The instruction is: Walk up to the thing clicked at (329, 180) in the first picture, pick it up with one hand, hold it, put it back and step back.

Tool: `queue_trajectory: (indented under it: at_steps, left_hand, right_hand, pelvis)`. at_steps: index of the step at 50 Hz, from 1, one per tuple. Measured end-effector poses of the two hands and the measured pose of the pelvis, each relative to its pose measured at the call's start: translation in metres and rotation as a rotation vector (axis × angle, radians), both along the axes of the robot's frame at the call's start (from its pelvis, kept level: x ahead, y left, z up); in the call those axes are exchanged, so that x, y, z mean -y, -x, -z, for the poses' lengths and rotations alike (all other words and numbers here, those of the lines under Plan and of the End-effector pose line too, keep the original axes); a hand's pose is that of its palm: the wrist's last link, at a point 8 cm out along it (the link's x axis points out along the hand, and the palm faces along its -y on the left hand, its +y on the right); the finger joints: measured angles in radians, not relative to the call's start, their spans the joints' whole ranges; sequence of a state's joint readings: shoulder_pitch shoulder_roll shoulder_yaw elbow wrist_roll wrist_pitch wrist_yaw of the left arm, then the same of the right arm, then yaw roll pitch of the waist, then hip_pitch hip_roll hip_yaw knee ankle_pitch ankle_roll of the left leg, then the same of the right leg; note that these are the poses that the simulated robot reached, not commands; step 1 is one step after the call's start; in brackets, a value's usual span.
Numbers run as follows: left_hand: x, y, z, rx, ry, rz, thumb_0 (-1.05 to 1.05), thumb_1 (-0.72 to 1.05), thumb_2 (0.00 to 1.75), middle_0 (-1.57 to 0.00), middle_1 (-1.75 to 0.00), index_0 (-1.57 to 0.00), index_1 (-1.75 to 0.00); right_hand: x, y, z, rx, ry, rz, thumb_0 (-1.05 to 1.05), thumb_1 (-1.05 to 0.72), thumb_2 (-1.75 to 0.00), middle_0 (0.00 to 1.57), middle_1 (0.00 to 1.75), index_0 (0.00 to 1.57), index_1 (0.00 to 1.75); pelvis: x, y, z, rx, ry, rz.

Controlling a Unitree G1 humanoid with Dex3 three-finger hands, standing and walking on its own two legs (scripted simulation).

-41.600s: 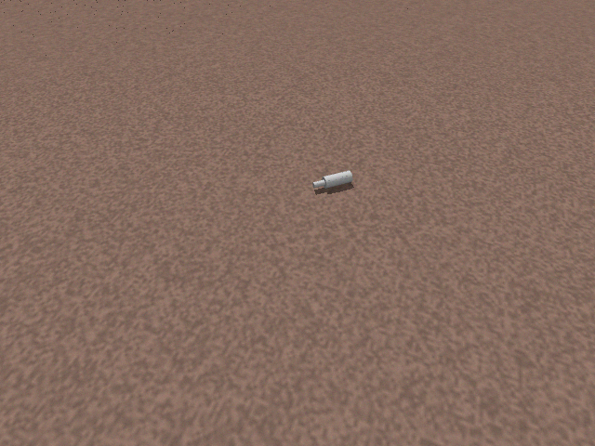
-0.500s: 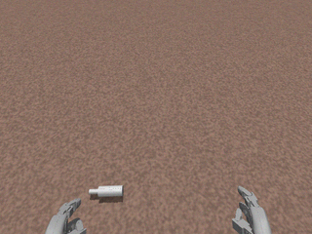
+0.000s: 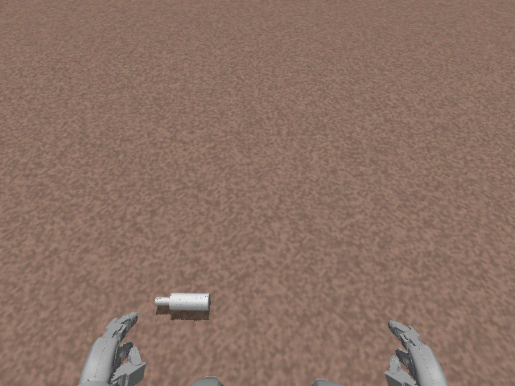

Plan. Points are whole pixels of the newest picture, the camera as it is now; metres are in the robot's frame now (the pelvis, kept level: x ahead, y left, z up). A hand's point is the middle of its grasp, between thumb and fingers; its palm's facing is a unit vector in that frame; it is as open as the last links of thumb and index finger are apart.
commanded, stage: stand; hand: left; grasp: from above
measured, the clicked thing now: (182, 301) +0.50 +0.28 -0.69
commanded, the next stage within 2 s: none
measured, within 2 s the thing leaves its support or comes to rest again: neither
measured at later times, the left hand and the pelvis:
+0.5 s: hand out of the picture +0.04 +0.24 -0.12, palm faces +0.03 -0.94 -0.33, open 7.4 cm; pelvis +0.00 +0.01 +0.05, yaw +0 degrees
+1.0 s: hand out of the picture +0.05 +0.24 -0.10, palm faces +0.02 -0.94 -0.35, open 7.3 cm; pelvis +0.00 +0.00 +0.06, yaw +0 degrees
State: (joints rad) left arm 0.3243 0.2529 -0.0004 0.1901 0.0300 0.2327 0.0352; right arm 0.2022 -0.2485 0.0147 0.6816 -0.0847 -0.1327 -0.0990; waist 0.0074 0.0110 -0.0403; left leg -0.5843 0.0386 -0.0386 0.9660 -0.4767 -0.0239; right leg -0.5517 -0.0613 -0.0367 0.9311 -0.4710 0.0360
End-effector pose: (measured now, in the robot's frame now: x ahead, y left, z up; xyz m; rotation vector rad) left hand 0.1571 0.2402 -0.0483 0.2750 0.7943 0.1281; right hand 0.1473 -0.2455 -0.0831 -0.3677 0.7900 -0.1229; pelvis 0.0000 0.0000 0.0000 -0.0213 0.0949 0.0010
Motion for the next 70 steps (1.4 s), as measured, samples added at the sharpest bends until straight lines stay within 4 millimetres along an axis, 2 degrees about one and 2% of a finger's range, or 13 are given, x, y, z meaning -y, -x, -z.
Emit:
queue_trajectory:
  at_steps: [4,11,19,25,34,46,58,70]
  left_hand:
    - [-0.019,0.016,0.016,-0.077,-0.042,-0.025,0.01,0.90,0.90,-0.21,-0.30,-0.21,-0.30]
    - [-0.044,0.063,0.032,-0.251,-0.059,-0.092,0.01,0.91,0.90,-0.20,-0.30,-0.21,-0.30]
    - [-0.049,0.108,0.034,-0.409,-0.036,-0.151,0.01,0.91,0.90,-0.20,-0.30,-0.21,-0.30]
    - [-0.048,0.125,0.031,-0.469,-0.027,-0.173,0.01,0.91,0.90,-0.20,-0.30,-0.21,-0.30]
    - [-0.048,0.126,0.025,-0.471,-0.032,-0.170,0.01,0.91,0.90,-0.20,-0.30,-0.21,-0.30]
    - [-0.046,0.121,0.017,-0.469,-0.050,-0.167,0.00,0.91,0.90,-0.20,-0.30,-0.21,-0.30]
    - [-0.037,0.107,0.016,-0.456,-0.044,-0.149,0.00,0.91,0.90,-0.20,-0.30,-0.21,-0.30]
    - [-0.035,0.093,0.015,-0.444,-0.039,-0.135,0.00,0.91,0.90,-0.21,-0.30,-0.21,-0.30]
  right_hand:
    - [0.014,0.016,0.005,-0.142,-0.018,0.013,0.01,-0.90,-0.90,0.21,0.30,0.21,0.30]
    - [0.031,0.051,-0.001,-0.260,-0.013,0.106,0.01,-0.91,-0.90,0.21,0.30,0.21,0.30]
    - [0.026,0.082,-0.003,-0.378,-0.026,0.157,0.01,-0.91,-0.90,0.20,0.30,0.20,0.30]
    - [0.019,0.090,-0.005,-0.408,-0.049,0.173,0.01,-0.91,-0.90,0.21,0.30,0.20,0.30]
    - [0.019,0.092,-0.009,-0.412,-0.062,0.176,0.01,-0.91,-0.90,0.21,0.30,0.21,0.30]
    - [0.036,0.096,-0.011,-0.431,-0.054,0.184,0.01,-0.91,-0.90,0.21,0.30,0.20,0.30]
    - [0.049,0.095,-0.013,-0.440,-0.044,0.188,0.01,-0.91,-0.90,0.20,0.30,0.20,0.30]
    - [0.053,0.093,-0.015,-0.447,-0.039,0.190,0.01,-0.91,-0.90,0.20,0.30,0.20,0.30]
  pelvis:
    - [0.000,0.004,-0.009,0.048,-0.022,0.000]
    - [-0.004,0.002,-0.023,0.091,-0.024,0.001]
    - [-0.008,-0.003,-0.040,0.124,-0.017,0.001]
    - [-0.009,-0.002,-0.048,0.149,-0.019,0.000]
    - [-0.008,0.002,-0.055,0.168,-0.021,-0.004]
    - [0.001,0.003,-0.058,0.166,-0.024,-0.005]
    - [0.008,0.001,-0.059,0.163,-0.021,-0.001]
    - [0.011,-0.002,-0.060,0.154,-0.020,0.004]
